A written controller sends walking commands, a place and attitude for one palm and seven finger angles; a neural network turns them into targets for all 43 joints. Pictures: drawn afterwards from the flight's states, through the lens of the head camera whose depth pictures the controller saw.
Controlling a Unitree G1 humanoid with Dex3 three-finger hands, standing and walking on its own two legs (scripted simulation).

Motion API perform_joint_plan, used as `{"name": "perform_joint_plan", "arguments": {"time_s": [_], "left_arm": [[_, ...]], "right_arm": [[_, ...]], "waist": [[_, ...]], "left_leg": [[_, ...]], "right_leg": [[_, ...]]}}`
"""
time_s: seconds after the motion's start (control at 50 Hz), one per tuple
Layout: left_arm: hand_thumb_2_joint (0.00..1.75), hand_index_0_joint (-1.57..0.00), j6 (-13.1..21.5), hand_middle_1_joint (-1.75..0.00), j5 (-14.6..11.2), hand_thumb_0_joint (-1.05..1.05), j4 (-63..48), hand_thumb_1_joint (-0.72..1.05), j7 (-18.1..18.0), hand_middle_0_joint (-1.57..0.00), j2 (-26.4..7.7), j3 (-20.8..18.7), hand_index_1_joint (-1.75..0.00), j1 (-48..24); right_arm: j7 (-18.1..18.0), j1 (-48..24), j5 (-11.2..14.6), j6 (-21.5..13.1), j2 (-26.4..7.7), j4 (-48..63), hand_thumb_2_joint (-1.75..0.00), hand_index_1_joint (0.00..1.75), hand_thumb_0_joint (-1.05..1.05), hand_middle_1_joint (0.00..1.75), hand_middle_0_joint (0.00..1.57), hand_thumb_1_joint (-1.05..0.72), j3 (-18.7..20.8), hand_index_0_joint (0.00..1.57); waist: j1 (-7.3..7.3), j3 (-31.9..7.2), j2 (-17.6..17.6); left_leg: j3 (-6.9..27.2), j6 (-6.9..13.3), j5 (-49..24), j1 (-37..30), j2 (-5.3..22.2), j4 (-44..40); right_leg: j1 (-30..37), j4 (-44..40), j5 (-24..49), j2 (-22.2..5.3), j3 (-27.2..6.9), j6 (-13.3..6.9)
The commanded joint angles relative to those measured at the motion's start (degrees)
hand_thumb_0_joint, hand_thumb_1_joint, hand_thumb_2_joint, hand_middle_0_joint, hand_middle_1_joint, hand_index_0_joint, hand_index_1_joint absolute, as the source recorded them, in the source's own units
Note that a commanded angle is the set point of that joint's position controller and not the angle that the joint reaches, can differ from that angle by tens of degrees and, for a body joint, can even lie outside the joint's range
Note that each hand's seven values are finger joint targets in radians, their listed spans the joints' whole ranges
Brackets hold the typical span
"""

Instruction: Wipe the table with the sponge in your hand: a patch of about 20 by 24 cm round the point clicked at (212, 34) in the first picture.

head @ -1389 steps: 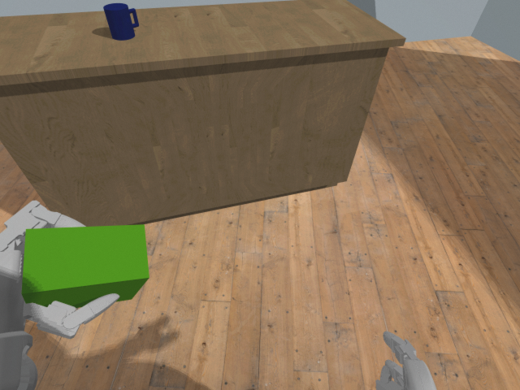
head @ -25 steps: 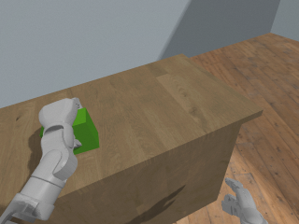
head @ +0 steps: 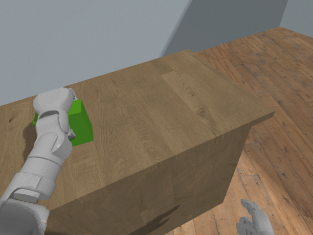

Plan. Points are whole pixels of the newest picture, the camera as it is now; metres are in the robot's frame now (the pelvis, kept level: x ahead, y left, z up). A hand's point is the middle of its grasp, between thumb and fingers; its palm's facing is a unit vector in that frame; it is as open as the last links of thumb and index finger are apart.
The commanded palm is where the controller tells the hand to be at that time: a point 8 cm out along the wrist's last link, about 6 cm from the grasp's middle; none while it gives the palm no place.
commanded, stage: wipe forward along the third lane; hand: left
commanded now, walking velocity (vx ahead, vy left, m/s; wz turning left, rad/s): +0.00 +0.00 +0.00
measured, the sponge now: (68, 130) +0.36 +0.28 +0.10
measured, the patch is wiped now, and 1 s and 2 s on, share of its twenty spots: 1.00 1.00 1.00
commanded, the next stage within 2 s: wipe back along the third lane in 0.60 s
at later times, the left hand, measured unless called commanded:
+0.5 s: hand (60, 105) +0.42 +0.31 +0.15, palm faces -0.03 -0.03 -1.00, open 10.2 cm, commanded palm +0.39 +0.32 +0.17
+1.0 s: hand (57, 104) +0.42 +0.33 +0.14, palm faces +0.08 -0.03 -1.00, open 10.2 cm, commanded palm +0.38 +0.31 +0.17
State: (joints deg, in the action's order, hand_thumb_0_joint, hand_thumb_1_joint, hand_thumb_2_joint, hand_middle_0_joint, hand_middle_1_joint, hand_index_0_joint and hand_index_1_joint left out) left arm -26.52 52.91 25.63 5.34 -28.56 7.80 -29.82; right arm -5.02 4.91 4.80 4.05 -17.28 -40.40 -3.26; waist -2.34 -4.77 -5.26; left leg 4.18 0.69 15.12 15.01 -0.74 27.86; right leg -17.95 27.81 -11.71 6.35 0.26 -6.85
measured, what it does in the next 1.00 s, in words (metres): shifts its weight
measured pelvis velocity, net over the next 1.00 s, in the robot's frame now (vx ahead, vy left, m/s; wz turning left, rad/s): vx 0.03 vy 0.07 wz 0.00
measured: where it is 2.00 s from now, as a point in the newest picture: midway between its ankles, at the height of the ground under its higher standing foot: outside the picture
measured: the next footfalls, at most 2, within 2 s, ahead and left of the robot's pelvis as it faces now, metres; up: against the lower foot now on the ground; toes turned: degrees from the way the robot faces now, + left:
none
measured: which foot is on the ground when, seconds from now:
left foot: down 0.00-1.00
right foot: down 0.00-1.00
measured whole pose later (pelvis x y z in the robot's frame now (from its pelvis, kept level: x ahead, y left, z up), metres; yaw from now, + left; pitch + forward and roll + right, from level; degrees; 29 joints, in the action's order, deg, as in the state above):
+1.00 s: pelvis +0.03 +0.07 +0.01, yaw +0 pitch +5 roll -1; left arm -28.8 54.7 28.4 -1.1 -24.2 11.7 -34.1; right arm -2.2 6.8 5.3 7.1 -16.0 -39.8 -2.7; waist -2.7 -6.9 -4.5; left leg 3.1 3.5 14.8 13.8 -4.2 23.9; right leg -15.8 22.5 -11.6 2.7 -1.4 -1.6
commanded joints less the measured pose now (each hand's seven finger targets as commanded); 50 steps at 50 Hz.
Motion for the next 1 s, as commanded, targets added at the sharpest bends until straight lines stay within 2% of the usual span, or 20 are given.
{"name": "perform_joint_plan", "arguments": {"time_s": [0.0,0.04,0.08,0.1,0.16,0.2,0.22,0.26,0.3,0.38,0.42,0.44,0.5,0.52,0.66,0.7,0.78,0.8,0.84,0.98], "left_arm": [[1.3,-1.2,1.26,-1.6,2.13,0.0,1.79,0.1,-0.73,-1.2,-14.57,-4.71,-1.6,-13.57],[1.3,-1.2,1.69,-1.6,2.11,0.0,3.73,0.1,-0.64,-1.2,-11.56,-2.31,-1.6,-13.96],[1.3,-1.2,2.47,-1.6,2.01,0.0,5.59,0.1,-0.84,-1.2,-13.31,-3.48,-1.6,-15.47],[1.3,-1.2,3.2,-1.6,2.14,0.0,5.14,0.1,-0.95,-1.2,-15.06,-4.9,-1.6,-16.69],[1.3,-1.2,3.75,-1.6,2.22,0.0,7.01,0.1,-1.27,-1.2,-12.75,-3.38,-1.6,-15.86],[1.3,-1.2,4.37,-1.6,2.18,0.0,6.64,0.1,-1.46,-1.2,-14.21,-4.17,-1.6,-18.96],[1.3,-1.2,4.44,-1.6,2.65,0.0,8.56,0.1,-1.9,-1.2,-15.21,-4.91,-1.6,-18.54],[1.3,-1.2,4.47,-1.6,2.71,0.0,9.1,0.1,-1.97,-1.2,-12.94,-3.01,-1.6,-18.84],[1.3,-1.2,4.84,-1.6,2.81,0.0,9.28,0.1,-2.11,-1.2,-13.97,-3.93,-1.6,-20.84],[1.3,-1.2,4.68,-1.6,3.22,0.0,11.93,0.1,-2.36,-1.2,-11.74,-1.69,-1.6,-22.9],[1.3,-1.2,5.03,-1.6,3.78,0.0,13.66,0.1,-2.59,-1.2,-13.52,-3.03,-1.6,-24.06],[1.3,-1.2,5.07,-1.6,3.59,0.0,13.41,0.1,-2.7,-1.2,-11.5,-1.86,-1.6,-23.42],[1.3,-1.2,5.71,-1.6,3.65,0.0,13.05,0.1,-2.93,-1.2,-12.04,-3.04,-1.6,-23.78],[1.3,-1.2,5.69,-1.6,3.78,0.0,13.52,0.1,-3.06,-1.2,-10.18,-1.33,-1.6,-23.64],[1.3,-1.2,5.04,-1.6,3.99,0.0,15.64,0.1,-4.21,-1.2,-10.84,-1.97,-1.6,-27.1],[1.3,-1.2,5.1,-1.6,3.74,0.0,13.89,0.1,-4.15,-1.2,-9.18,-1.53,-1.6,-25.67],[1.3,-1.2,3.57,-1.6,2.92,0.0,7.84,0.1,-4.49,-1.2,-4.09,0.89,-1.6,-17.87],[1.3,-1.2,3.29,-1.6,2.35,0.0,6.13,0.1,-4.53,-1.2,-4.6,-0.08,-1.6,-17.5],[1.3,-1.2,1.45,-1.6,1.87,0.0,5.4,0.1,-4.75,-1.2,-1.17,2.44,-1.6,-16.36],[1.3,-1.2,-5.82,-1.6,-0.63,0.0,-3.56,0.1,-4.6,-1.2,2.62,4.46,-1.6,-11.5]], "right_arm": [[-0.19,-8.44,-0.06,-2.77,-5.8,9.14,-0.9,0.3,0.0,0.3,0.2,-0.9,2.14,0.2],[-0.25,-7.73,-0.03,-2.57,-5.55,9.23,-0.9,0.3,0.0,0.3,0.2,-0.9,2.22,0.2],[-0.42,-6.95,-0.11,-2.59,-5.86,8.81,-0.9,0.3,0.0,0.3,0.2,-0.9,2.44,0.2],[-0.42,-6.86,-0.01,-2.78,-6.08,9.07,-0.9,0.3,0.0,0.3,0.2,-0.9,2.44,0.2],[-0.25,-5.62,-0.1,-2.46,-5.99,8.78,-0.9,0.3,0.0,0.3,0.2,-0.9,2.62,0.2],[-0.36,-5.63,0.06,-2.46,-6.05,8.96,-0.9,0.3,0.0,0.3,0.2,-0.9,2.55,0.2],[-0.35,-4.48,-0.16,-2.34,-6.26,8.37,-0.9,0.3,0.0,0.3,0.2,-0.9,2.78,0.2],[-0.19,-4.47,0.07,-2.1,-6.19,8.34,-0.9,0.3,0.0,0.3,0.2,-0.9,2.72,0.2],[-0.26,-4.37,0.13,-2.15,-6.27,8.38,-0.9,0.3,0.0,0.3,0.2,-0.9,2.78,0.2],[-0.22,-3.37,0.22,-1.89,-6.22,7.81,-0.9,0.3,0.0,0.3,0.2,-0.9,2.82,0.2],[-0.15,-2.56,0.11,-1.88,-6.4,7.32,-0.9,0.3,0.0,0.3,0.2,-0.9,2.8,0.2],[-0.05,-2.51,0.12,-1.79,-6.19,7.61,-0.9,0.3,0.0,0.3,0.2,-0.9,2.89,0.2],[0.02,-2.65,0.07,-1.59,-6.19,7.82,-0.9,0.3,0.0,0.3,0.2,-0.9,2.9,0.2],[0.13,-2.22,-0.01,-1.51,-6.15,7.79,-0.9,0.3,0.0,0.3,0.2,-0.9,2.93,0.2],[0.31,-1.6,-0.02,-0.93,-6.28,6.9,-0.9,0.3,0.0,0.3,0.2,-0.9,2.87,0.2],[0.52,-2.46,-0.03,-1.1,-6.04,7.73,-0.9,0.3,0.0,0.3,0.2,-0.9,2.91,0.2],[1.71,-4.19,-0.09,-0.52,-5.39,9.37,-0.9,0.3,0.0,0.3,0.2,-0.9,3.03,0.2],[1.79,-5.2,0.02,-0.59,-5.37,9.8,-0.9,0.3,0.0,0.3,0.2,-0.9,2.95,0.2],[2.21,-5.62,0.19,-0.21,-5.37,9.57,-0.9,0.3,0.0,0.3,0.2,-0.9,2.89,0.2],[3.33,-9.88,0.53,0.45,-4.81,10.63,-0.9,0.3,0.0,0.3,0.2,-0.9,2.49,0.2]], "waist": [[-0.16,-8.97,8.51],[0.38,-7.79,10.71],[0.52,-7.31,11.41],[0.33,-8.1,10.29],[0.36,-8.44,10.78],[0.44,-9.32,8.79],[0.45,-9.47,9.94],[0.84,-8.45,9.0],[0.88,-9.13,9.04],[1.59,-8.19,9.36],[1.39,-9.24,8.64],[1.29,-9.9,8.9],[0.99,-11.35,9.11],[1.28,-10.95,8.77],[1.64,-10.21,9.17],[0.8,-11.8,7.98],[-0.22,-13.48,7.47],[-0.54,-13.4,7.09],[0.1,-10.86,8.57],[-0.83,-11.7,7.85]], "left_leg": [[-1.95,1.86,-2.81,7.2,-1.81,-1.92],[-2.43,2.0,-2.21,7.5,-1.82,-2.16],[-2.36,1.92,-1.24,8.2,-1.7,-1.87],[-1.98,2.11,-1.73,7.84,-1.7,-2.36],[-2.42,2.13,-2.82,7.61,-1.75,-2.52],[-2.39,2.24,-3.03,7.19,-1.72,-3.28],[-2.51,2.25,-2.95,7.6,-1.78,-3.06],[-2.86,2.14,-2.65,7.31,-1.79,-3.36],[-2.56,2.29,-3.22,6.58,-1.68,-4.07],[-2.86,2.45,-3.14,5.85,-1.56,-4.57],[-2.6,2.46,-4.65,5.61,-1.54,-4.85],[-2.76,2.44,-5.15,5.13,-1.62,-4.73],[-2.36,2.42,-7.48,4.25,-1.43,-5.35],[-2.66,2.48,-7.77,3.74,-1.46,-5.09],[-2.31,2.25,-9.41,2.62,-1.14,-5.74],[-1.96,2.21,-11.65,1.62,-1.1,-6.03],[-2.09,2.05,-14.61,-0.73,-0.82,-5.34],[-1.57,2.08,-15.53,-0.84,-0.61,-5.67],[-1.51,1.93,-15.23,-1.17,-0.3,-5.79],[-1.07,1.43,-19.15,-4.44,0.05,-5.76]], "right_leg": [[12.09,-7.11,1.98,-8.38,-11.36,4.52],[11.2,-7.47,1.13,-8.23,-9.88,5.03],[10.96,-8.12,-0.72,-8.55,-10.81,5.11],[10.86,-7.82,0.04,-8.29,-10.73,4.64],[11.35,-7.19,3.12,-7.92,-8.64,4.88],[11.13,-7.13,3.22,-7.8,-8.26,4.63],[11.82,-7.04,2.96,-7.72,-7.94,4.79],[10.55,-7.52,2.46,-7.59,-7.48,4.8],[10.17,-7.61,2.77,-7.25,-6.9,4.49],[9.02,-8.18,2.43,-6.91,-5.44,4.62],[9.71,-7.61,4.28,-6.65,-4.7,4.3],[9.87,-7.49,5.27,-6.65,-4.38,4.32],[10.37,-7.13,8.2,-6.48,-3.68,3.89],[9.97,-7.09,8.56,-6.36,-3.16,4.01],[8.64,-7.47,9.2,-5.98,-2.14,3.73],[9.31,-7.11,10.79,-5.97,-1.92,3.2],[10.71,-6.42,13.63,-5.82,-1.24,3.12],[10.68,-6.35,13.83,-5.81,-1.19,2.75],[9.04,-6.53,12.8,-5.42,-0.5,2.95],[10.57,-5.82,15.0,-5.22,0.52,2.7]]}}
